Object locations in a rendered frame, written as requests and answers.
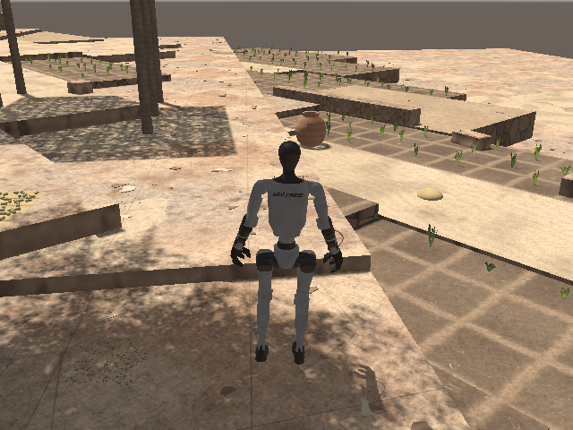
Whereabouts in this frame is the right robot forearm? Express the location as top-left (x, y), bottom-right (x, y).
top-left (321, 217), bottom-right (340, 254)

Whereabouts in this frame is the robot left upper arm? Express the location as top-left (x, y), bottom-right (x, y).
top-left (244, 179), bottom-right (270, 228)

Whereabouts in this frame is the robot left thigh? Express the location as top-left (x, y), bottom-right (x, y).
top-left (256, 249), bottom-right (274, 304)

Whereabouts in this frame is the right robot hand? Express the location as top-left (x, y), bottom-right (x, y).
top-left (323, 250), bottom-right (343, 273)

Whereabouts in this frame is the left robot forearm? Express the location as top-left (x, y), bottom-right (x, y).
top-left (234, 214), bottom-right (252, 250)

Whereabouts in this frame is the robot right upper arm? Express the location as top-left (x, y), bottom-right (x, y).
top-left (307, 180), bottom-right (330, 230)

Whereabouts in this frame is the left robot hand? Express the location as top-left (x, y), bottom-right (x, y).
top-left (230, 245), bottom-right (251, 267)

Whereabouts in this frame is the left robot foot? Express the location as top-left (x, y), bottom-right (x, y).
top-left (255, 345), bottom-right (269, 362)

